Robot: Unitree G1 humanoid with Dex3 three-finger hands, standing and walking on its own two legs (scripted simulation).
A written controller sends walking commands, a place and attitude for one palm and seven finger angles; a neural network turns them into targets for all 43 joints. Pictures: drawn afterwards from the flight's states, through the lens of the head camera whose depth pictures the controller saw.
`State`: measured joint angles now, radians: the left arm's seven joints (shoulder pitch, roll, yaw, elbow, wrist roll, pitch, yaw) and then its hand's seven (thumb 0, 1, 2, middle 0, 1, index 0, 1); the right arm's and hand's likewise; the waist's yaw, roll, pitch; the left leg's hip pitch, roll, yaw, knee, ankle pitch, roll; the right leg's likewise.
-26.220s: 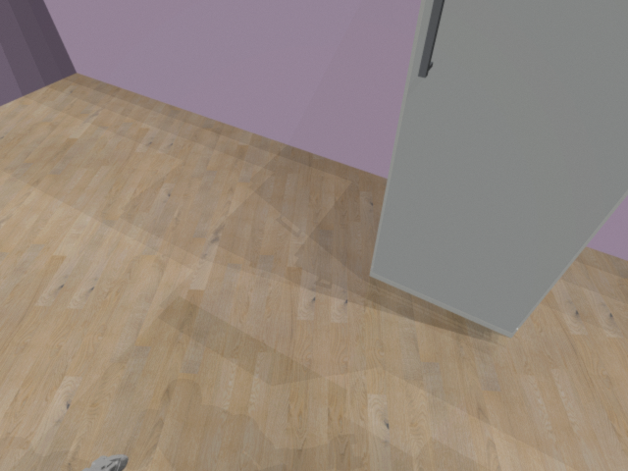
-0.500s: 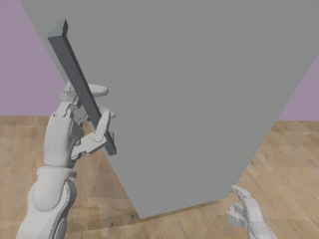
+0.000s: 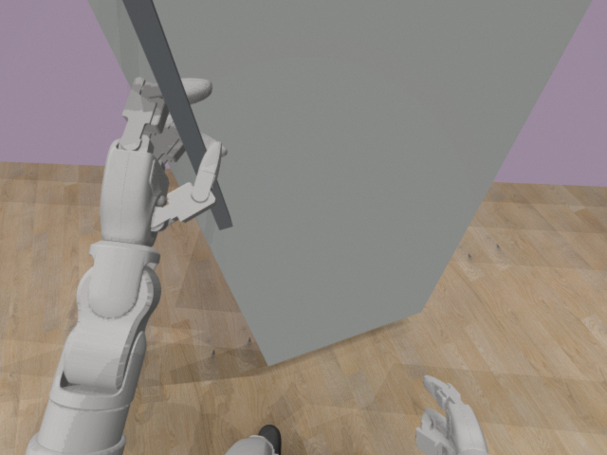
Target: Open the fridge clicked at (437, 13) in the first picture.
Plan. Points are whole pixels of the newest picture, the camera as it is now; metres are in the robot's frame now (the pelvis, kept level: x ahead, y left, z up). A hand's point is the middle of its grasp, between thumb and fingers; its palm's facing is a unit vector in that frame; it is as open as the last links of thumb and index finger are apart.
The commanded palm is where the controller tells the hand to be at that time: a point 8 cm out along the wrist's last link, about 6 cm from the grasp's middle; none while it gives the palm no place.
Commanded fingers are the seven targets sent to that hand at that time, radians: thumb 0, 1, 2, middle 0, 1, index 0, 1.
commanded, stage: walk backward, drawing the door open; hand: left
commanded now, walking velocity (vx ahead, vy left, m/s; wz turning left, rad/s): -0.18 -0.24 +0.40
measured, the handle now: (187, 121) +0.38 +0.10 +0.25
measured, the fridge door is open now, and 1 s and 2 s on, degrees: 24 50 57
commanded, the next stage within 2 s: stop walking and hold the door back in 1.14 s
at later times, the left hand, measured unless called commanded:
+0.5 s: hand (255, 267) +0.24 +0.03 +0.21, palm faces +0.13 -0.95 -0.28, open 7.6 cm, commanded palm +0.20 +0.07 +0.23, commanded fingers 0.00 0.90 0.90 -0.45 -1.40 -0.45 -1.40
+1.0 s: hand (383, 355) +0.17 -0.06 +0.22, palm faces +0.53 -0.82 -0.21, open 7.4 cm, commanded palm +0.11 -0.04 +0.22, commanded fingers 0.00 0.90 0.90 -0.45 -1.40 -0.45 -1.40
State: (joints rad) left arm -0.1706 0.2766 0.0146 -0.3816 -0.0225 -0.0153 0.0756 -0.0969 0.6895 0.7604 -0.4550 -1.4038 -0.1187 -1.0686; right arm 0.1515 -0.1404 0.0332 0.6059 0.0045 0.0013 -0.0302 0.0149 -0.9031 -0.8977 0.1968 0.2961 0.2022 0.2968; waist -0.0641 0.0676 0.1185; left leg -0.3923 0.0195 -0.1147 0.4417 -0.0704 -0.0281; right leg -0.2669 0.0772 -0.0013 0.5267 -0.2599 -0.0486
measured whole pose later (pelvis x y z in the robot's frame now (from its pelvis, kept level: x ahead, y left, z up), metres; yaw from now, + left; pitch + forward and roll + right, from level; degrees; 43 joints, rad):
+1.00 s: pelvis -0.01 -0.32 +0.01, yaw +44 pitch +1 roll -1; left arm -0.23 0.23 -0.09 -0.49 0.01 -0.07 0.00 -0.13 0.64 0.84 -0.54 -1.40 -0.13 -1.12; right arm 0.05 -0.14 -0.02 0.58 -0.01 -0.08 -0.02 0.01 -0.90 -0.90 0.20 0.30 0.20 0.30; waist -0.03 0.00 0.24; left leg -0.22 0.10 -0.03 0.46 -0.25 -0.05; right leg -0.58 0.00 -0.02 1.07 -0.35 0.01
